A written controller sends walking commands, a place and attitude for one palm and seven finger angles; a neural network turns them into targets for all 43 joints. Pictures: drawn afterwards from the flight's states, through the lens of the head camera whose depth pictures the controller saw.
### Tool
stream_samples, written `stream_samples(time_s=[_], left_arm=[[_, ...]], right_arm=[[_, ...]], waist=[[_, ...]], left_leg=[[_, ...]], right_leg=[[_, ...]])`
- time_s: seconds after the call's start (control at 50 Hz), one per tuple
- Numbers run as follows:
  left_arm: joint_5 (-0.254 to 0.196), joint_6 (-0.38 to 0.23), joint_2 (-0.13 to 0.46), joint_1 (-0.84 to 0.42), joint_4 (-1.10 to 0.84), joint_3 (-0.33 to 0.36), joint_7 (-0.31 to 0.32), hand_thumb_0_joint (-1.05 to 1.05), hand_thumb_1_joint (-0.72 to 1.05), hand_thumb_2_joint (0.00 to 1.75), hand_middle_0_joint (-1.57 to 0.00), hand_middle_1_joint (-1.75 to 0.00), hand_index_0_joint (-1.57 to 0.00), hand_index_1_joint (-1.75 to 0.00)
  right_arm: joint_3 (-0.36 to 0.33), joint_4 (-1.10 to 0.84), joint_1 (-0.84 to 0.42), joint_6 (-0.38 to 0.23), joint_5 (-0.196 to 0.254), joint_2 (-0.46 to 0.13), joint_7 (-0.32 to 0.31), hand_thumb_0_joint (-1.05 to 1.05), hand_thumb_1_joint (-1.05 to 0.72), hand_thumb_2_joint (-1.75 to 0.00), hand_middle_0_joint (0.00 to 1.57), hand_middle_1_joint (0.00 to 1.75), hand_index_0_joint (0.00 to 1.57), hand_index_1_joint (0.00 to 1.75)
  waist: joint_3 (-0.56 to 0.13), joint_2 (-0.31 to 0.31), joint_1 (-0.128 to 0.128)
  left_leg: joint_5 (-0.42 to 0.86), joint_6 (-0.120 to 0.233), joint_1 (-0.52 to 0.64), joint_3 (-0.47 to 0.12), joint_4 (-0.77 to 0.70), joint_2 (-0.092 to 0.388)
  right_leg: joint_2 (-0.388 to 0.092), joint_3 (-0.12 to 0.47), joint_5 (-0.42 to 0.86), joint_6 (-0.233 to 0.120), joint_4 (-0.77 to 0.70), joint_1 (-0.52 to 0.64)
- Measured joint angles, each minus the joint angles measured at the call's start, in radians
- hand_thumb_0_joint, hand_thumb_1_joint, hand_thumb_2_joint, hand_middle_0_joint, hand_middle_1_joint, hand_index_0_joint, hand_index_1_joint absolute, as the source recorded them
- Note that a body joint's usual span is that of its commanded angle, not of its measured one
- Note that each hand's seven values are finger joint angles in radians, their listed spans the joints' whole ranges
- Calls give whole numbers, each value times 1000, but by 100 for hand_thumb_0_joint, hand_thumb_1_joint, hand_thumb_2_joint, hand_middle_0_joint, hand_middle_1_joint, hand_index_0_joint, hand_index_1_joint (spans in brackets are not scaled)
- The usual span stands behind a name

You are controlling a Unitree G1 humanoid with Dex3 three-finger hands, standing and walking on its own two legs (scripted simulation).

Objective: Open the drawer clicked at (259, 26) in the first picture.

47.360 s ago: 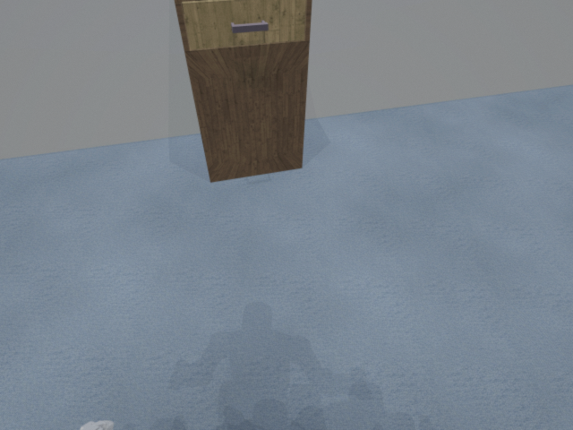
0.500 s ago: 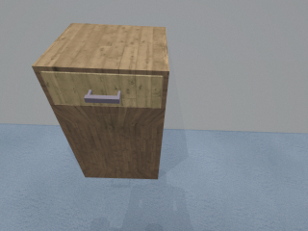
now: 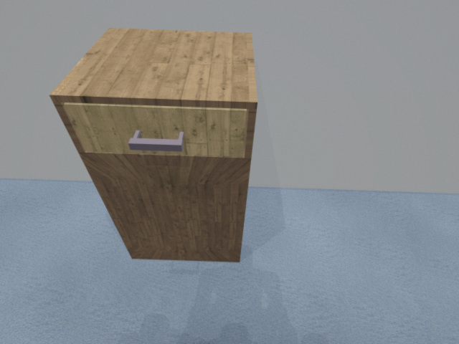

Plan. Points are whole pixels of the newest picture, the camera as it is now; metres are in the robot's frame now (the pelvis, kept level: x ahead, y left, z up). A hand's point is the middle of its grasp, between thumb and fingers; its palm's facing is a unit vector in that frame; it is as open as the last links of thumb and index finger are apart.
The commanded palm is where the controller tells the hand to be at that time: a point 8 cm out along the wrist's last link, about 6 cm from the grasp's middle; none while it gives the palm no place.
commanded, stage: shuffle to correct the standing spot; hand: left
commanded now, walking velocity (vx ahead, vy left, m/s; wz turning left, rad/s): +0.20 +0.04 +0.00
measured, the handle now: (158, 139) +0.60 +0.23 +0.00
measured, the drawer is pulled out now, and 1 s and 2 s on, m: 0.00 0.00 0.00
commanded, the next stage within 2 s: come to a stop and stand still in 0.28 s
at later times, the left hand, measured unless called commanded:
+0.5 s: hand out of the picture +0.09 +0.19 -0.17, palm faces -0.02 -0.98 -0.18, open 7.3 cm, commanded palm none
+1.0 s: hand out of the picture +0.15 +0.19 -0.19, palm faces -0.01 -0.98 -0.22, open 7.3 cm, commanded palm none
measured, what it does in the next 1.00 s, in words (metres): steps on the spot: right foot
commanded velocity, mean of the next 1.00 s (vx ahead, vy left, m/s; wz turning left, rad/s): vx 0.01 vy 0.02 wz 0.00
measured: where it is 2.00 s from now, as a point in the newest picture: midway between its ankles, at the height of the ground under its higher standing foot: outside the picture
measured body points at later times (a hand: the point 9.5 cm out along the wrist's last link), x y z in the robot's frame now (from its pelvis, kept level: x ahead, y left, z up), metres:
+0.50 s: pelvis +0.07 +0.02 +0.01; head +0.08 +0.03 +0.46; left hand +0.09 +0.24 -0.15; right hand -0.01 -0.18 -0.15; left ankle +0.06 +0.08 -0.74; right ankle +0.06 -0.12 -0.69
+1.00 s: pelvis +0.08 +0.01 -0.01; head +0.11 +0.02 +0.44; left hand +0.15 +0.24 -0.17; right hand +0.13 -0.23 -0.15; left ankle +0.07 +0.09 -0.74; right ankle +0.08 -0.13 -0.74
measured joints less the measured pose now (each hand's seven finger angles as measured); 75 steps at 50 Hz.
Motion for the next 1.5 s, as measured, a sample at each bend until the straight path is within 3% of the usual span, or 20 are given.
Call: stream_samples(time_s=[0.14,0.26,0.34,0.4,0.44,0.54,0.64,0.74,0.82,0.88,0.92,0.96,0.98,1.06,1.12,1.24,1.5], left_arm=[[1,-4,-4,1,-13,10,-11,0,91,90,-20,-29,-20,-30],[-6,8,-8,4,-13,29,-12,0,90,90,-20,-29,-20,-30],[-3,21,-2,-31,-14,34,-23,0,90,90,-20,-29,-20,-30],[4,12,5,-74,-25,37,-34,1,91,90,-20,-29,-20,-30],[10,5,18,-104,-35,38,-29,1,92,90,-20,-29,-20,-30],[-6,-1,59,-173,-51,33,-15,2,94,90,-20,-29,-20,-30],[-15,-7,62,-228,-69,21,-1,1,93,90,-20,-29,-20,-30],[-17,-9,32,-259,-88,16,8,0,92,90,-20,-29,-20,-30],[-13,6,25,-280,-105,21,12,0,92,90,-20,-29,-20,-30],[-15,25,37,-280,-111,33,9,0,92,90,-20,-29,-20,-30],[-14,39,46,-274,-108,34,8,0,92,90,-20,-29,-20,-30],[-19,29,54,-259,-103,17,14,0,92,90,-20,-29,-20,-30],[-18,17,63,-243,-108,10,14,0,91,90,-20,-29,-20,-30],[-15,15,87,-195,-102,-2,5,0,91,90,-20,-29,-20,-30],[-16,28,92,-174,-102,-8,1,0,91,90,-20,-29,-20,-30],[-15,26,88,-140,-107,-15,-9,0,91,90,-20,-29,-20,-30],[-16,4,41,-105,-52,-27,-13,0,90,90,-20,-29,-20,-30]], right_arm=[[0,1,15,6,-5,1,3,0,-91,-90,20,30,20,30],[-8,-16,57,-10,-6,3,4,0,-91,-90,20,30,20,30],[-5,-18,93,-40,-9,8,-5,0,-91,-90,20,30,20,30],[0,-4,114,-53,-7,14,-8,0,-91,-90,20,30,20,30],[7,9,126,-62,-6,22,-10,0,-91,-90,20,30,20,30],[28,38,131,-73,-4,48,-25,0,-91,-90,20,30,20,30],[24,52,105,-52,4,68,-25,0,-90,-90,20,30,20,30],[2,16,33,-21,9,47,-16,0,-90,-90,20,30,20,30],[-14,-17,-16,-2,7,19,-13,0,-91,-90,20,30,20,30],[-19,-34,-47,-2,2,3,-13,0,-91,-90,20,30,20,30],[-18,-46,-58,-10,-2,-6,-14,0,-91,-90,20,30,20,30],[-11,-73,-66,-11,3,-26,-10,0,-91,-90,20,30,20,30],[-8,-93,-68,-9,3,-33,-7,0,-91,-90,20,30,20,30],[-3,-157,-81,-17,1,-46,-1,0,-91,-90,20,30,20,30],[7,-179,-75,-26,-2,-54,-3,0,-91,-90,20,30,20,30],[27,-160,-63,-18,-1,-52,3,0,-91,-90,20,30,20,30],[34,-49,9,-25,2,-49,3,0,-91,-90,20,30,20,30]], waist=[[-16,-2,8],[-23,-8,-6],[-15,-30,-14],[-17,-32,-23],[-17,-31,-27],[9,-28,-40],[41,-30,-37],[67,6,-49],[76,7,-39],[73,-28,-20],[66,-41,-11],[57,-27,-13],[52,-30,-11],[38,-37,-15],[28,-20,-7],[14,4,10],[16,0,-4]], left_leg=[[-112,-11,2,-2,14,-7],[-206,-30,-9,0,155,12],[-116,24,24,31,124,2],[-106,37,70,51,45,-9],[-79,33,105,55,-24,-14],[-60,24,161,53,-103,-15],[-129,2,158,57,-21,-14],[-175,-30,111,46,83,13],[-206,-61,81,28,141,25],[-192,3,97,46,115,7],[-179,12,108,57,91,2],[-180,10,93,48,108,10],[-190,9,80,49,131,11],[-212,15,70,55,170,9],[-204,13,87,54,159,12],[-167,7,119,52,103,13],[-88,-13,143,38,-7,11]], right_leg=[[-2,7,-66,-15,-5,8],[-1,-8,-17,-9,17,18],[-16,-7,-152,-32,258,-64],[-37,-31,-113,-38,474,-162],[-53,-47,-68,-29,499,-191],[-70,-57,-29,-4,283,-152],[-69,-50,54,4,22,-31],[-52,-64,-10,4,56,-40],[-55,-84,-26,3,88,-46],[-69,-68,-30,12,105,-53],[-66,-50,-85,6,164,-69],[-53,-45,-91,-16,186,-66],[-54,-40,-20,-25,147,-49],[-59,-30,-82,20,147,-37],[-55,-32,-75,5,133,-19],[-51,-34,-30,24,71,16],[-47,-51,24,6,-10,33]])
